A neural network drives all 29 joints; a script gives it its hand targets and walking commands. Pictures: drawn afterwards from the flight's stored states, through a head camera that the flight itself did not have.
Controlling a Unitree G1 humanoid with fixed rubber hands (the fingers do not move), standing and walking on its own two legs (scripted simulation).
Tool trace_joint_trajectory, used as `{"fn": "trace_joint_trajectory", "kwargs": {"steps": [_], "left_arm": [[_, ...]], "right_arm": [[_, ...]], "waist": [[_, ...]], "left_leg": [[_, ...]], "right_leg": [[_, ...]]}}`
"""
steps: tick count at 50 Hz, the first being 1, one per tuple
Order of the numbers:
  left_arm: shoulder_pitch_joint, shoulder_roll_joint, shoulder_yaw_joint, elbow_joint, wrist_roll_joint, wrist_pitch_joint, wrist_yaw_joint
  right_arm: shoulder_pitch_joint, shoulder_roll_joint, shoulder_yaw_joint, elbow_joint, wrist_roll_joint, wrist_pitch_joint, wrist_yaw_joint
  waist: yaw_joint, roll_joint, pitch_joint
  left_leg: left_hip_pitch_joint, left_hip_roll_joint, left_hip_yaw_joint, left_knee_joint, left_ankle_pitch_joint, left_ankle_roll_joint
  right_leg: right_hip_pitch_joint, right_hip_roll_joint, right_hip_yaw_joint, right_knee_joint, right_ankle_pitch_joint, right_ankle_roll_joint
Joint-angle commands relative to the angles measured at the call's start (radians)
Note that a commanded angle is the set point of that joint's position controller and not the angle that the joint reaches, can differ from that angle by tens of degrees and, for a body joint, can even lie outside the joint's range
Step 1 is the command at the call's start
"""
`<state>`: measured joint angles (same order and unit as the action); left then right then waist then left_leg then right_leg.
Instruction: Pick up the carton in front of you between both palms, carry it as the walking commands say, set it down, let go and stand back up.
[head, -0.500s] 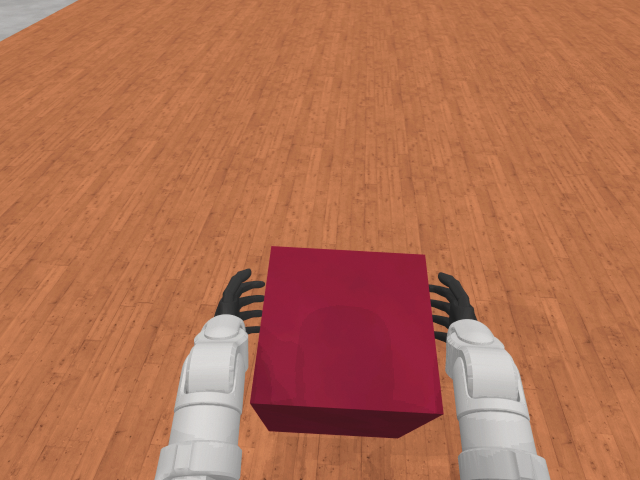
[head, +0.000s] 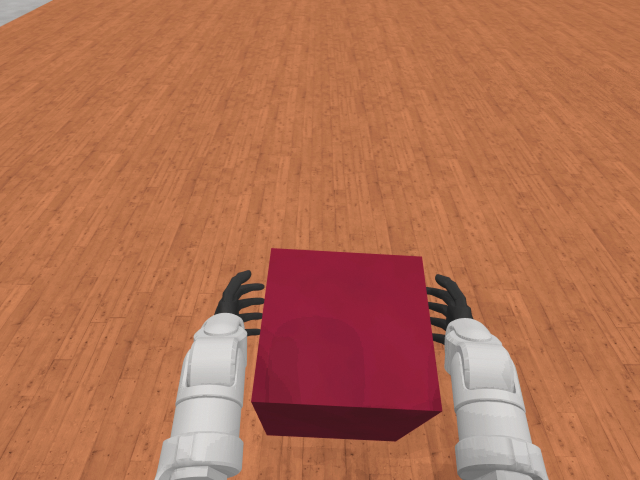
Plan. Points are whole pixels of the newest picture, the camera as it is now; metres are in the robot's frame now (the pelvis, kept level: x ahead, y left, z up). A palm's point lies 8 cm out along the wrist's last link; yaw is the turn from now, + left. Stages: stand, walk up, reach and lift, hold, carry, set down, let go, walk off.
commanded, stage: hold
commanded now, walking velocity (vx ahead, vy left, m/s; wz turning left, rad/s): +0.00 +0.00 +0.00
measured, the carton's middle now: (338, 352) +0.30 +0.00 -0.05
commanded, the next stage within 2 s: set down in 0.32 s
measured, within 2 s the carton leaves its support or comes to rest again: neither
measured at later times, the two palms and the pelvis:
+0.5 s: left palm (231, 306) +0.32 +0.15 +0.04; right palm (450, 315) +0.31 -0.14 +0.04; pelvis +0.02 +0.01 +0.00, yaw -2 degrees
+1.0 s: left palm (241, 350) +0.36 +0.17 -0.16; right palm (403, 359) +0.35 -0.12 -0.15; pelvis -0.02 +0.00 -0.07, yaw -2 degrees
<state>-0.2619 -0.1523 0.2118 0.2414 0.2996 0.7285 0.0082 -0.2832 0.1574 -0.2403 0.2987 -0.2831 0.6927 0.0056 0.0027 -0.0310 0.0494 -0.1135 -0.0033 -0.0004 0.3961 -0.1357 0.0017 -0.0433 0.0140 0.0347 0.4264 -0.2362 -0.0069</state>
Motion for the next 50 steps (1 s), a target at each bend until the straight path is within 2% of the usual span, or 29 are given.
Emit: {"fn": "trace_joint_trajectory", "kwargs": {"steps": [1,11,20,24,28,32,35,39,44,47,50], "left_arm": [[-0.482,-0.959,-0.525,-0.027,-0.267,-0.043,-0.263],[-0.513,-0.973,-0.513,0.007,-0.268,-0.041,-0.267],[-0.528,-0.964,-0.490,0.025,-0.262,-0.043,-0.261],[-0.596,-0.932,-0.403,0.118,-0.215,-0.076,-0.265],[-0.680,-0.854,-0.252,0.255,-0.120,-0.151,-0.266],[-0.678,-0.724,-0.105,0.339,-0.009,-0.262,-0.251],[-0.634,-0.639,-0.063,0.365,0.034,-0.356,-0.243],[-0.655,-0.652,-0.147,0.362,0.005,-0.483,-0.250],[-0.757,-0.727,-0.304,0.352,-0.067,-0.602,-0.258],[-0.798,-0.747,-0.378,0.319,-0.104,-0.623,-0.253],[-0.814,-0.750,-0.402,0.311,-0.122,-0.605,-0.253]], "right_arm": [[-0.483,0.931,0.501,-0.021,0.244,-0.041,0.256],[-0.511,0.940,0.478,0.017,0.237,-0.036,0.270],[-0.518,0.934,0.456,0.023,0.223,-0.034,0.263],[-0.576,0.938,0.381,0.110,0.179,-0.061,0.253],[-0.642,0.938,0.251,0.240,0.098,-0.125,0.230],[-0.629,0.864,0.112,0.314,0.001,-0.227,0.182],[-0.582,0.808,0.067,0.334,-0.032,-0.322,0.151],[-0.595,0.829,0.143,0.317,0.002,-0.456,0.125],[-0.702,0.896,0.332,0.287,0.081,-0.587,0.099],[-0.760,0.897,0.420,0.229,0.121,-0.616,0.081],[-0.795,0.884,0.460,0.192,0.138,-0.600,0.079]], "waist": [[-0.004,0.019,-0.200],[-0.002,0.045,-0.219],[-0.002,0.041,-0.231],[0.006,0.028,-0.191],[0.011,0.009,-0.159],[0.022,0.004,-0.183],[0.030,0.006,-0.245],[0.032,0.013,-0.446],[0.036,0.035,-0.793],[0.043,0.055,-1.004],[0.043,0.062,-1.088]], "left_leg": [[0.244,-0.073,-0.074,-0.031,-0.037,0.001],[0.242,-0.052,-0.087,-0.061,-0.056,-0.007],[0.245,-0.051,-0.087,-0.052,0.030,-0.008],[0.197,-0.056,-0.080,-0.032,-0.024,0.003],[0.108,-0.061,-0.068,0.029,-0.041,0.018],[-0.034,-0.077,-0.050,0.115,0.051,0.032],[-0.143,-0.089,-0.041,0.187,0.122,0.033],[-0.225,-0.098,-0.040,0.293,0.237,0.026],[-0.288,-0.104,-0.049,0.464,0.410,0.016],[-0.316,-0.102,-0.046,0.561,0.489,0.007],[-0.405,-0.105,-0.035,0.625,0.415,-0.005]], "right_leg": [[-0.224,0.039,0.068,-0.143,-0.048,-0.042],[-0.208,0.057,0.060,-0.127,-0.041,-0.037],[-0.194,0.064,0.057,-0.115,0.013,-0.028],[-0.231,0.062,0.054,-0.093,-0.029,-0.024],[-0.305,0.065,0.052,-0.042,-0.050,-0.019],[-0.380,0.077,0.050,0.037,0.037,-0.008],[-0.448,0.088,0.051,0.109,0.124,0.007],[-0.535,0.109,0.041,0.210,0.228,0.029],[-0.696,0.125,0.029,0.362,0.337,0.049],[-0.802,0.135,0.019,0.455,0.359,0.061],[-0.908,0.143,0.003,0.529,0.283,0.066]]}}
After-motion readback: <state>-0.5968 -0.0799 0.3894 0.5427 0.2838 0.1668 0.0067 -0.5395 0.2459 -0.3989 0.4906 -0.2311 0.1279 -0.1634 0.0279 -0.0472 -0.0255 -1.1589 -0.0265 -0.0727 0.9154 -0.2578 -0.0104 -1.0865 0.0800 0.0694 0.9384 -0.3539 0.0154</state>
